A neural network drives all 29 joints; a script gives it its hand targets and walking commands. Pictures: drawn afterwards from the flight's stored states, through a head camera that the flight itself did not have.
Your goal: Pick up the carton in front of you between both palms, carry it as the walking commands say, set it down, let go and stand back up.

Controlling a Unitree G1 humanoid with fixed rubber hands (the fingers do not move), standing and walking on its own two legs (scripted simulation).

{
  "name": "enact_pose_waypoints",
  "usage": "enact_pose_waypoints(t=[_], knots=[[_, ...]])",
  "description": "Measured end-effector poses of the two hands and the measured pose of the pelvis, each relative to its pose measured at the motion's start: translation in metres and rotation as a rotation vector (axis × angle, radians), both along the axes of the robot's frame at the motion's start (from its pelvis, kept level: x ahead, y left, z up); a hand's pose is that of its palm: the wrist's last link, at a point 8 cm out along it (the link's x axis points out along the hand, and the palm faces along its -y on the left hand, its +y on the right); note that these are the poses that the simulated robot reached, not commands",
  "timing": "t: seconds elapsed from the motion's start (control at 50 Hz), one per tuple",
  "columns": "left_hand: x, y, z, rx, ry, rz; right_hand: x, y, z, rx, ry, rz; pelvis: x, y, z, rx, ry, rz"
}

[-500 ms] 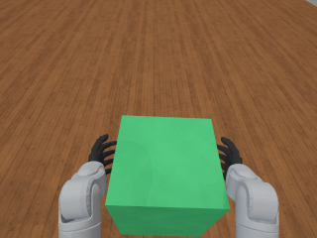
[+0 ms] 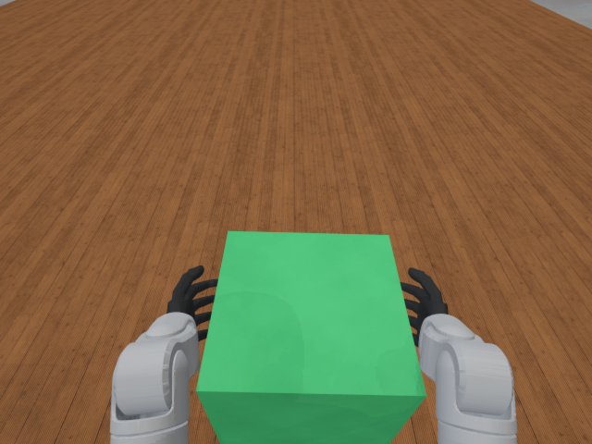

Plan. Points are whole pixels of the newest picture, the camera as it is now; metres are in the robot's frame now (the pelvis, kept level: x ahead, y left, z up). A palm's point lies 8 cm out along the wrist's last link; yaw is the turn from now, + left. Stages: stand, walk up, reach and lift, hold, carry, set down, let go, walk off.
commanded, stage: carry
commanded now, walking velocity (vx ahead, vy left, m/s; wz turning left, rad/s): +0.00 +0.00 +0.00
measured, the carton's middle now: (305, 350) +0.27 +0.00 +0.02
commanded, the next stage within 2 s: none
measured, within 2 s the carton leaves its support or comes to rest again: neither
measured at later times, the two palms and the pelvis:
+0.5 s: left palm (202, 346) +0.26 +0.13 +0.05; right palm (437, 348) +0.26 -0.17 +0.05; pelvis -0.01 -0.01 -0.01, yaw +0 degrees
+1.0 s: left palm (181, 372) +0.24 +0.16 +0.03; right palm (419, 372) +0.24 -0.14 +0.03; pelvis -0.06 +0.01 -0.01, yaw +0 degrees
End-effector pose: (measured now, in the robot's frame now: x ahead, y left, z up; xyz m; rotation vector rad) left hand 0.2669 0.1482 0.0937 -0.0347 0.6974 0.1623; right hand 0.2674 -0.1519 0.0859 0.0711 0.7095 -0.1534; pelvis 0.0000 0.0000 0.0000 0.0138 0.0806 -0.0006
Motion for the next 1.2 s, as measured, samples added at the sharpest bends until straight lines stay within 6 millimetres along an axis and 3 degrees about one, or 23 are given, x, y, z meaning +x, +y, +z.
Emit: enact_pose_waypoints(t=[0.2, 0.38, 0.5, 0.8, 0.98, 1.2], knots=[[0.005, -0.006, -0.003, -0.004, 0.004, 0.003, 0.005, -0.006, -0.002, -0.005, 0.004, 0.003, 0.004, -0.006, 0.000, 0.005, -0.012, -0.004], [0.005, -0.019, -0.026, 0.023, 0.024, -0.028, 0.001, -0.019, -0.027, -0.001, 0.024, -0.010, 0.002, -0.015, -0.012, -0.002, -0.015, 0.000], [-0.003, -0.016, -0.045, 0.018, 0.025, -0.033, -0.005, -0.016, -0.040, -0.034, 0.024, 0.008, -0.008, -0.014, -0.014, -0.001, -0.020, -0.008], [-0.025, 0.001, -0.067, 0.055, -0.008, -0.063, -0.027, 0.001, -0.061, -0.070, -0.011, 0.054, -0.042, 0.001, -0.014, -0.015, -0.053, -0.004], [-0.027, 0.009, -0.063, 0.044, -0.071, -0.050, -0.028, 0.009, -0.057, -0.074, -0.073, 0.052, -0.061, 0.007, -0.012, -0.015, -0.046, -0.002], [-0.042, 0.013, -0.060, 0.056, -0.051, -0.056, -0.043, 0.013, -0.056, -0.071, -0.054, 0.054, -0.067, 0.011, -0.013, -0.015, -0.042, 0.001]])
